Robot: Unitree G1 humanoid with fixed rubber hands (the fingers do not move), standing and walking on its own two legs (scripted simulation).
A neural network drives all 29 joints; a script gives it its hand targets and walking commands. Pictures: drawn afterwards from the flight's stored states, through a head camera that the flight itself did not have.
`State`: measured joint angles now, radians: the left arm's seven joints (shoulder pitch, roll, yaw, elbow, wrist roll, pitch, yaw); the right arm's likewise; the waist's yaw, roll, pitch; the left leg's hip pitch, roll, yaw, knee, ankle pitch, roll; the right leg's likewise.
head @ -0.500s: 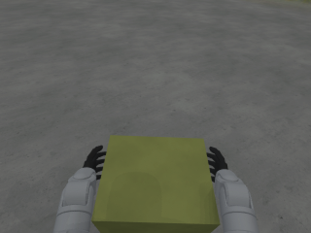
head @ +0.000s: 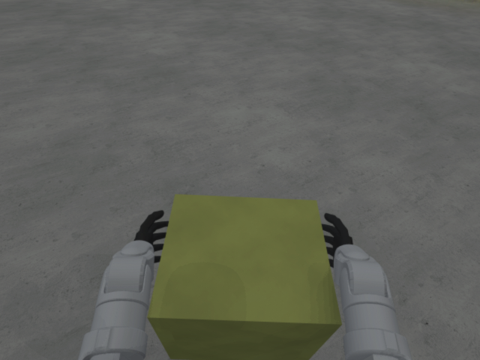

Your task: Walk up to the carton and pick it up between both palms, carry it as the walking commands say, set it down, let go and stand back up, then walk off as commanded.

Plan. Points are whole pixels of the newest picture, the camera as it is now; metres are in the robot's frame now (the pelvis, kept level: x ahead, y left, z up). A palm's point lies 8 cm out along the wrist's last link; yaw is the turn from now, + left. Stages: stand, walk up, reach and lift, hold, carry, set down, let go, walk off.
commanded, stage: reach and lift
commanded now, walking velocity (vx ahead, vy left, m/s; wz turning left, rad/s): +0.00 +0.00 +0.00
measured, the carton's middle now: (242, 281) +0.28 +0.00 -0.02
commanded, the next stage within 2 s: hold in 0.48 s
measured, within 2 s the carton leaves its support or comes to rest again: neither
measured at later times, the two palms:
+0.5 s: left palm (140, 261) +0.29 +0.18 +0.03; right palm (340, 261) +0.29 -0.17 +0.04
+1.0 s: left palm (129, 266) +0.27 +0.19 +0.05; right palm (335, 259) +0.29 -0.16 +0.05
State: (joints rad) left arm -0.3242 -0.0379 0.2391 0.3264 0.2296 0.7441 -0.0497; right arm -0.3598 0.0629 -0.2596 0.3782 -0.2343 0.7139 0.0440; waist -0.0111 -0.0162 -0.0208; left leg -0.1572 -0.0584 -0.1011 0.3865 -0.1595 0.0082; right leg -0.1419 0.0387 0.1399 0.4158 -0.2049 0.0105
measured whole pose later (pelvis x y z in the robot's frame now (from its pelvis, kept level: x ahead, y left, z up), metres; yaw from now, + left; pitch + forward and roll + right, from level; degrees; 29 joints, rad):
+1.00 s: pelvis +0.00 +0.00 -0.02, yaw +5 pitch -1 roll -1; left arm -0.21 -0.06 0.15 0.11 0.19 0.85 -0.03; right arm -0.21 0.03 -0.20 0.11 -0.14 0.84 0.02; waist -0.02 0.01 -0.12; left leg -0.40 -0.05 -0.05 0.74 -0.38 0.00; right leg -0.29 0.02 0.04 0.62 -0.32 0.01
